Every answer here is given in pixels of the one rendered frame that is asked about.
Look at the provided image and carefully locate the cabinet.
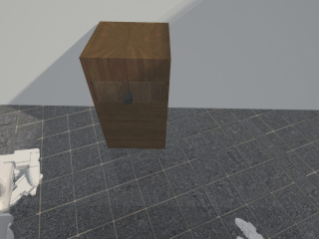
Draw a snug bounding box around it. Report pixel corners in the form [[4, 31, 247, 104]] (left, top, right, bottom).
[[79, 21, 171, 149]]

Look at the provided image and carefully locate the robot left forearm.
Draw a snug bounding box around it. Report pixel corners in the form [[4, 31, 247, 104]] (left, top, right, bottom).
[[0, 213, 15, 239]]

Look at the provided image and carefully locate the drawer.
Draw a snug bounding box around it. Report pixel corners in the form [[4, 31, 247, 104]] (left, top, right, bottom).
[[92, 81, 165, 103]]

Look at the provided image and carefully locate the robot left hand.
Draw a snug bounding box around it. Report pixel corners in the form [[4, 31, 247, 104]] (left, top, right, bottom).
[[0, 148, 43, 214]]

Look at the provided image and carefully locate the handle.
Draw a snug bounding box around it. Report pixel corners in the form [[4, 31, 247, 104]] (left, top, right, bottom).
[[124, 92, 133, 105]]

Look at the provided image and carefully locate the robot right hand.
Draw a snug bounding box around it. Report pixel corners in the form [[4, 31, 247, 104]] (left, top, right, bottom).
[[234, 217, 264, 239]]

